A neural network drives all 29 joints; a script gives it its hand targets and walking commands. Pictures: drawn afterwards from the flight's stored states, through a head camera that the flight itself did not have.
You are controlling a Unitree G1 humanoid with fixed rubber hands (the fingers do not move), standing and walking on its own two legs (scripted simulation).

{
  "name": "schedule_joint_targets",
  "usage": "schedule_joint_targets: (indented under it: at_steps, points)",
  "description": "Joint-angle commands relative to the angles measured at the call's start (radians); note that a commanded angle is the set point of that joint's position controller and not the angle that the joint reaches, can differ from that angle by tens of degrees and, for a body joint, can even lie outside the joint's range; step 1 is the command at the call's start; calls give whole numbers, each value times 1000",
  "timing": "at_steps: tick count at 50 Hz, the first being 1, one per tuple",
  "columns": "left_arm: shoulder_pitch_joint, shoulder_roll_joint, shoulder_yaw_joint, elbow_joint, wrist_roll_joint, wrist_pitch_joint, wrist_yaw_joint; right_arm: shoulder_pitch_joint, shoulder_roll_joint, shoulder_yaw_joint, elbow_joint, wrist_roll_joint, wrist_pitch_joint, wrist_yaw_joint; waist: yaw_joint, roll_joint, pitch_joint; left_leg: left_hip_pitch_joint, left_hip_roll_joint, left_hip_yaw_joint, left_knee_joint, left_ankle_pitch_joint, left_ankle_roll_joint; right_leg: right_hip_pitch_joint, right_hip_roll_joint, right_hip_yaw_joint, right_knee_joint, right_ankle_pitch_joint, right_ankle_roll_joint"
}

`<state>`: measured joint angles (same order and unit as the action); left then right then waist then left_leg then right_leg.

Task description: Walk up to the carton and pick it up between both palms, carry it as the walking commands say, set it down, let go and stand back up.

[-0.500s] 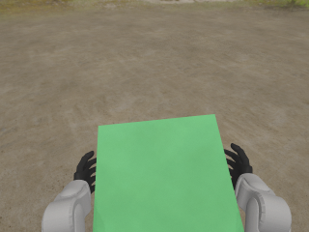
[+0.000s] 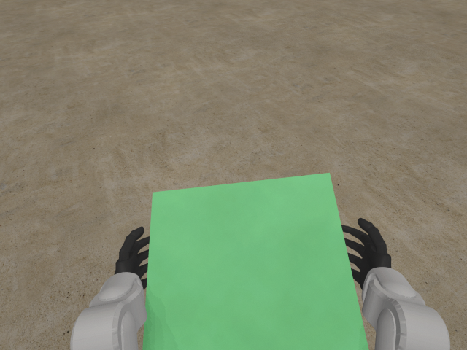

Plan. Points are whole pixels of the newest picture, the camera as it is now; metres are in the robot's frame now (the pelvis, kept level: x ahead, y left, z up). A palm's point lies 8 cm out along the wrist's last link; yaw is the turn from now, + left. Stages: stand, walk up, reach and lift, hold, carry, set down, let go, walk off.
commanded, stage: carry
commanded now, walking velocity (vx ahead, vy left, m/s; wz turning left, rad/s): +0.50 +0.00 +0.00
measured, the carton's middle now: (252, 282) +0.25 +0.01 +0.01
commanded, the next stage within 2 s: none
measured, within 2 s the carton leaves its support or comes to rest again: neither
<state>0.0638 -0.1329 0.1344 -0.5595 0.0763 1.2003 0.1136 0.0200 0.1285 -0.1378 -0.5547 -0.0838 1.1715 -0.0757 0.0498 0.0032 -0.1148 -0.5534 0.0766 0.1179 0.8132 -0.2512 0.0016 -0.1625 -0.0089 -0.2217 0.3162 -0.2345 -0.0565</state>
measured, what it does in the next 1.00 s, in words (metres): walks ahead: left foot, then right foot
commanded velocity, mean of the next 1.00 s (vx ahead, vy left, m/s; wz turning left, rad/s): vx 0.50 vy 0.00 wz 0.00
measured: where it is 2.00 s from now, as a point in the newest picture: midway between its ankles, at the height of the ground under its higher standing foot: (263, 186)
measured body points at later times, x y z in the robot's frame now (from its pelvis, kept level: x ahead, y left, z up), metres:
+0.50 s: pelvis +0.30 +0.02 +0.00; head +0.30 +0.03 +0.45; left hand +0.56 +0.17 +0.08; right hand +0.52 -0.18 +0.09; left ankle +0.25 +0.09 -0.75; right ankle +0.39 -0.12 -0.70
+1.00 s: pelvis +0.61 -0.04 +0.00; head +0.62 -0.04 +0.45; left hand +0.83 +0.16 +0.08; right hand +0.87 -0.20 +0.08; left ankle +0.71 +0.09 -0.72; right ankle +0.55 -0.13 -0.75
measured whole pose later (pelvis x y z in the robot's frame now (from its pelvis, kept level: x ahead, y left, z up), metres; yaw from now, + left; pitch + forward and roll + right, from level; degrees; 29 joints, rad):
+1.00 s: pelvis +0.61 -0.04 +0.00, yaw +2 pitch +4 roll +0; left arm 0.07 -0.13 0.13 -0.60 0.07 1.18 0.12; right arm 0.05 0.13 -0.13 -0.59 -0.08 1.15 -0.08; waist 0.04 0.00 -0.06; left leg -0.54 0.08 0.15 0.64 -0.19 -0.01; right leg -0.10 -0.04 -0.25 0.31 -0.27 -0.02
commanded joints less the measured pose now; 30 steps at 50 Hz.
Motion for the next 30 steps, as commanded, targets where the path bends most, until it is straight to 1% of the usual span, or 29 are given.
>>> schedule_joint_targets:
  at_steps: [1,2,3,4,5,6,7,8,9,10,11,12,13,14,15,16,17,18,19,20,21,22,24,25,26,27,28,29,30]
  points:
    - [-570,-676,-782,-188,-401,-7,-175,-293,713,699,-4,275,37,113,-28,-129,-12,-76,-31,62,-144,61,17,165,-250,243,-169,240,-80]
    - [-488,-664,-765,-144,-386,-1,-178,-313,685,679,-53,273,23,106,-27,-89,-91,-59,-34,68,-163,79,23,238,-276,231,-134,325,-81]
    - [-500,-648,-773,-155,-383,-1,-177,-269,680,691,-32,265,32,107,-26,-169,-64,1,-38,100,-212,106,12,196,-247,163,-133,289,-60]
    - [-473,-635,-762,-155,-363,1,-178,-343,650,693,-95,275,25,107,-27,-134,-52,27,-42,102,-242,134,25,177,-253,172,-122,308,-60]
    - [-461,-636,-751,-117,-366,18,-180,-291,679,699,-34,275,43,104,-27,-148,-14,50,-53,117,-256,143,32,170,-220,143,-97,391,-49]
    - [-469,-620,-744,-128,-355,19,-177,-306,639,688,-71,267,44,106,-26,-153,-3,119,-54,145,-248,105,36,124,-238,126,-99,323,-49]
    - [-516,-627,-746,-133,-360,18,-178,-357,674,694,-45,278,47,104,-32,-175,-22,176,-55,158,-284,112,44,126,-239,106,-48,353,-50]
    - [-469,-607,-739,-121,-346,32,-174,-356,658,700,-65,297,52,106,-50,-68,-88,323,-54,159,-335,93,56,97,-211,70,67,390,-19]
    - [-483,-583,-743,-168,-344,27,-168,-277,639,684,-41,288,52,108,-74,-74,-197,595,-28,100,-358,-14,92,-34,-158,10,300,395,19]
    - [-595,-612,-776,-227,-366,20,-172,-297,679,673,-35,288,43,113,-94,115,-295,738,200,-300,-440,-112,170,-184,-82,7,615,256,68]
    - [-502,-627,-766,-164,-349,34,-168,-261,654,661,1,296,54,117,-82,291,-284,835,323,-593,-584,-144,249,-478,49,86,799,-152,73]
    - [-486,-663,-789,-153,-366,32,-177,-297,675,681,-66,316,48,120,-74,228,-299,845,368,-614,-559,74,259,-566,-6,195,941,-232,60]
    - [-478,-685,-761,-112,-361,30,-181,-314,697,698,-53,320,45,120,-69,105,-278,838,361,-563,-531,245,246,-600,-21,221,982,-215,48]
    - [-476,-720,-764,-84,-357,25,-191,-317,723,701,-50,315,41,131,-66,4,-271,733,350,-457,-565,233,219,-541,-74,230,965,-166,58]
    - [-468,-744,-765,-81,-351,10,-195,-360,748,730,-81,348,28,150,-61,35,-209,596,331,-378,-588,194,189,-512,-111,248,917,-122,62]
    - [-499,-775,-770,-78,-338,4,-190,-386,780,745,-61,362,27,164,-59,36,-158,554,289,-298,-654,40,146,-490,-102,206,788,-94,64]
    - [-532,-786,-768,-94,-323,-8,-193,-427,776,757,-82,374,12,174,-62,67,-136,508,274,-275,-688,-55,135,-465,-91,174,704,-68,65]
    - [-495,-774,-745,-72,-306,-10,-189,-408,770,766,-54,378,21,180,-64,66,-101,522,267,-244,-710,-38,142,-479,-104,175,644,-17,60]
    - [-501,-824,-750,-59,-302,-17,-181,-408,815,786,-45,388,15,184,-64,107,-122,549,254,-236,-722,-10,139,-478,-92,160,628,57,64]
    - [-425,-787,-747,-51,-282,-19,-176,-376,769,776,-55,384,8,186,-68,144,-157,631,241,-187,-699,111,126,-498,-95,156,594,79,62]
    - [-404,-787,-743,-52,-277,-21,-173,-369,786,801,-62,390,8,190,-66,126,-157,643,219,-128,-682,200,135,-469,-92,145,496,90,62]
    - [-394,-777,-726,-42,-262,-22,-167,-401,751,798,-92,386,9,187,-71,62,-106,627,229,-117,-694,213,120,-490,-75,100,490,118,67]
    - [-420,-769,-743,-83,-266,-20,-165,-413,725,795,-126,379,11,186,-69,93,-51,599,194,-32,-683,209,124,-473,-84,74,383,146,66]
    - [-461,-760,-734,-85,-268,-17,-162,-456,743,799,-102,389,20,185,-69,77,-64,553,202,-46,-702,115,119,-415,-85,89,358,175,62]
    - [-489,-734,-768,-164,-283,-22,-156,-400,721,785,-104,389,19,187,-78,140,-59,647,192,-11,-678,181,121,-456,-61,39,337,128,56]
    - [-483,-720,-783,-125,-297,-5,-162,-364,702,755,-59,370,30,187,-78,179,-8,609,220,-46,-688,163,118,-476,-65,59,335,133,40]
    - [-529,-723,-788,-182,-326,-4,-163,-372,703,749,-96,366,37,177,-81,130,-36,625,215,-18,-651,253,124,-422,-52,29,297,156,49]
    - [-433,-706,-754,-64,-293,25,-157,-375,672,742,-81,358,50,170,-73,160,-16,650,194,58,-638,252,105,-433,-69,35,288,182,49]
    - [-483,-687,-767,-84,-308,37,-160,-398,650,721,-68,341,57,162,-67,185,-10,597,195,53,-584,315,81,-349,-51,43,222,155,43]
